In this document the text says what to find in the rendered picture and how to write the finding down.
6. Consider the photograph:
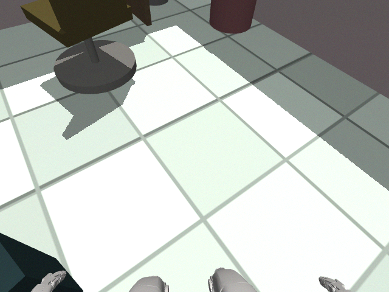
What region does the left robot hand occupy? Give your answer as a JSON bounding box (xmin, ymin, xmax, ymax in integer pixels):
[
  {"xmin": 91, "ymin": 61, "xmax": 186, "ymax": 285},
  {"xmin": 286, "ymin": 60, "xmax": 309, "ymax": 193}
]
[{"xmin": 31, "ymin": 271, "xmax": 66, "ymax": 292}]

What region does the office chair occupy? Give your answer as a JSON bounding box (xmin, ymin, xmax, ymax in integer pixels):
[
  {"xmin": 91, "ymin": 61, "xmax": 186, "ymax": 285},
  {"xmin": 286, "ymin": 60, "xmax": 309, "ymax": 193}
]
[{"xmin": 20, "ymin": 0, "xmax": 137, "ymax": 94}]

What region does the right robot hand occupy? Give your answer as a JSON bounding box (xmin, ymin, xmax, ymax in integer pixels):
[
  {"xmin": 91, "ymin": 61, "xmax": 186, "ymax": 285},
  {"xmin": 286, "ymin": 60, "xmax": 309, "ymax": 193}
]
[{"xmin": 319, "ymin": 276, "xmax": 351, "ymax": 292}]

